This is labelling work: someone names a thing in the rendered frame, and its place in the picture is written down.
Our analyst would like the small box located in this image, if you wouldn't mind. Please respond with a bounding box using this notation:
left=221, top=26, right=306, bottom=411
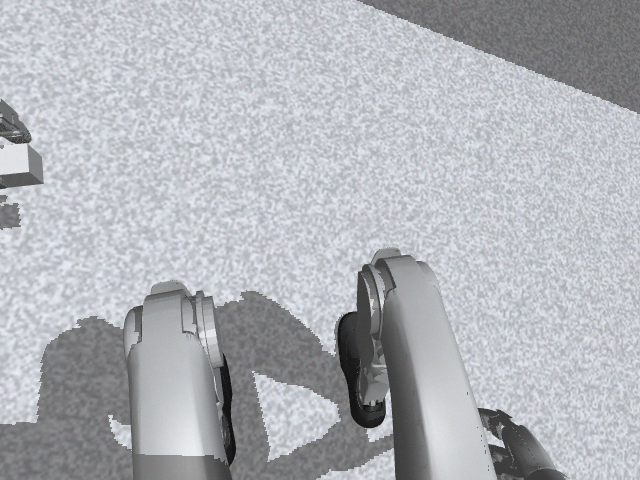
left=0, top=143, right=44, bottom=188

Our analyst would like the left robot foot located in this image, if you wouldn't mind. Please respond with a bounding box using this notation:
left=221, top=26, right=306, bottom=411
left=220, top=353, right=236, bottom=466

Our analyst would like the right robot hand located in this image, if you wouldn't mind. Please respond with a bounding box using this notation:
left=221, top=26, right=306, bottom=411
left=478, top=408, right=557, bottom=480

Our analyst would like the left robot hand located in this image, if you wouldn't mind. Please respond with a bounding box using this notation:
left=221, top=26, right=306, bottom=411
left=0, top=98, right=32, bottom=189

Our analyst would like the right robot foot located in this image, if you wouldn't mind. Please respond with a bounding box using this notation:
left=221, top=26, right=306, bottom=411
left=338, top=311, right=386, bottom=428

